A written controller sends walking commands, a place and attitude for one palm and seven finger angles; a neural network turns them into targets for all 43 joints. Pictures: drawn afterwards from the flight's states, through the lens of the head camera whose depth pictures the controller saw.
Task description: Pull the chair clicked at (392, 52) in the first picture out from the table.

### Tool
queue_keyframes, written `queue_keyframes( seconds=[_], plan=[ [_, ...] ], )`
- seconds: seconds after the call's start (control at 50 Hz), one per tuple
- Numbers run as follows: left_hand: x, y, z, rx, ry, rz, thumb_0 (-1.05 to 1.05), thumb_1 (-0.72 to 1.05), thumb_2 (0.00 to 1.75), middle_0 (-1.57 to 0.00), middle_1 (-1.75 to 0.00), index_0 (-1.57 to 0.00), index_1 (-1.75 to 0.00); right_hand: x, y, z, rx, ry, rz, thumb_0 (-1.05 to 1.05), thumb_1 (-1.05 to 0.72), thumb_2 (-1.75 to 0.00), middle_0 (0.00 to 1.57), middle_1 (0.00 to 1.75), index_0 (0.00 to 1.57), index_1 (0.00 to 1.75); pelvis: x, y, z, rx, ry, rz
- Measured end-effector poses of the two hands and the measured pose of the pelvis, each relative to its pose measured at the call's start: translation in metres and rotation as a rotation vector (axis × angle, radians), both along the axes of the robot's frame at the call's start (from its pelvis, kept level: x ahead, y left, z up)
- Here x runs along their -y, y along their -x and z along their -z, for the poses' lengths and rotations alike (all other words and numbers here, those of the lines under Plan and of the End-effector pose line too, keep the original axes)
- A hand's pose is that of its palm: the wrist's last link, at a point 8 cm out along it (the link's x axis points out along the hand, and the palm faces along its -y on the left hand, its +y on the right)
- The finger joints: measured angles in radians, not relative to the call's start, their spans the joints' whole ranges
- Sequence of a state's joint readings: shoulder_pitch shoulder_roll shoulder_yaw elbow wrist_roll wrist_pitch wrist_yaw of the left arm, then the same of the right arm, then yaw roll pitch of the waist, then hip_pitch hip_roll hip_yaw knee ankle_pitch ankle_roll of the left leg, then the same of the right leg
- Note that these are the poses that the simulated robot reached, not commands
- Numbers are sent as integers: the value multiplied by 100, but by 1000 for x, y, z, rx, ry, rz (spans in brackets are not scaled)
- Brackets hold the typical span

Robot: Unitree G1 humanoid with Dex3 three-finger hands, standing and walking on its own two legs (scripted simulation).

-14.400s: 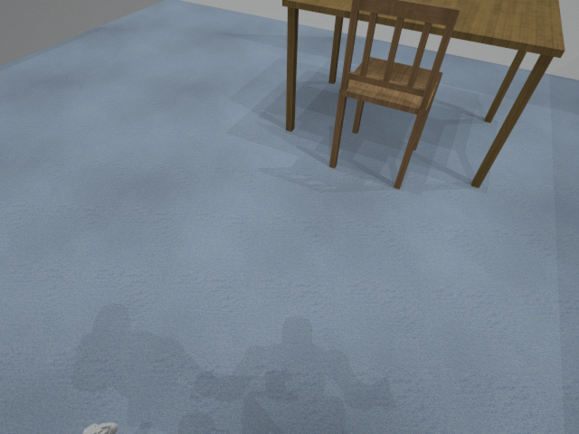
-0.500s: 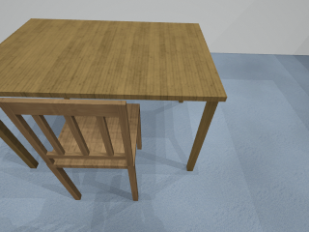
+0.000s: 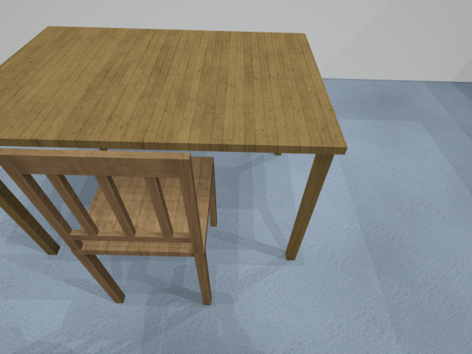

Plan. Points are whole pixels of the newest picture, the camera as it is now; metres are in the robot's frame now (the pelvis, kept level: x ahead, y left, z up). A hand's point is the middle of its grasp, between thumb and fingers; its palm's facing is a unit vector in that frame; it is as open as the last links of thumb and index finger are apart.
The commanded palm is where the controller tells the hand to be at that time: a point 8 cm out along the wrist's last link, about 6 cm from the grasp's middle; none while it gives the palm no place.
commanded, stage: look again from close up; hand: left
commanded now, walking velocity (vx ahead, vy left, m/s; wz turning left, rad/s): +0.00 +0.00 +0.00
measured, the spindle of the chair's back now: (118, 207) +0.45 +0.33 -0.10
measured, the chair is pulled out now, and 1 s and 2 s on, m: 0.00 0.00 0.00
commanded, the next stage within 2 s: raise the hand toward the chair's back in 0.08 s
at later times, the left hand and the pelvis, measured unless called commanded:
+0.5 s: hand (170, 308) +0.20 +0.13 -0.01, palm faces -0.02 -1.00 +0.08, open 8.3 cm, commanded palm +0.11 +0.21 -0.07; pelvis -0.03 +0.00 -0.05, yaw +0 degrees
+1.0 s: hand (156, 337) +0.17 +0.15 -0.08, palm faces -0.07 -1.00 +0.04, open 12.7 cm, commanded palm +0.13 +0.23 -0.06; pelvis -0.07 +0.00 -0.11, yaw +0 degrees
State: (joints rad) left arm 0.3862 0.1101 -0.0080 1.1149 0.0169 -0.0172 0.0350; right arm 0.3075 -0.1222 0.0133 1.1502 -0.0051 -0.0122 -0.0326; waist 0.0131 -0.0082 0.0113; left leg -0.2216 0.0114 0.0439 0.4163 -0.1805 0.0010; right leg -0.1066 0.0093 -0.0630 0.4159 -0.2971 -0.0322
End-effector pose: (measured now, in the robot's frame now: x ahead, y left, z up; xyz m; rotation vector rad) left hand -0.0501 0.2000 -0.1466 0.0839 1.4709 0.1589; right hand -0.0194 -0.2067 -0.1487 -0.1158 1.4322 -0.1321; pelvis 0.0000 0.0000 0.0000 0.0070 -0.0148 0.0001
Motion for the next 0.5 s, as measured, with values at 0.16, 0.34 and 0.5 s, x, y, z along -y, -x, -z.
queue_keyframes(
  seconds=[0.16, 0.34, 0.5],
  plan=[
    [2, -3, 0, 6, -2, -4, 0, 90, 90, -20, -29, -20, -30, 4, -4, 0, 4, 4, -4, 1, -92, -90, 19, 30, 20, 30, 3, -2, 0, 1, -1, -3],
    [-46, -132, -92, 717, -205, -10, 6, 94, 88, -20, -29, -20, -29, 35, -69, -16, 459, 90, -70, 2, -92, -90, 20, 30, 21, 30, -2, 12, 8, -4, 1, -22],
    [21, -226, -133, 1460, 169, 117, 2, 76, 82, -18, -26, -17, -27, 52, -163, -50, 893, 155, -183, 2, -91, -90, 20, 30, 20, 30, 1, 33, 51, -161, -5, -4]
  ],
)
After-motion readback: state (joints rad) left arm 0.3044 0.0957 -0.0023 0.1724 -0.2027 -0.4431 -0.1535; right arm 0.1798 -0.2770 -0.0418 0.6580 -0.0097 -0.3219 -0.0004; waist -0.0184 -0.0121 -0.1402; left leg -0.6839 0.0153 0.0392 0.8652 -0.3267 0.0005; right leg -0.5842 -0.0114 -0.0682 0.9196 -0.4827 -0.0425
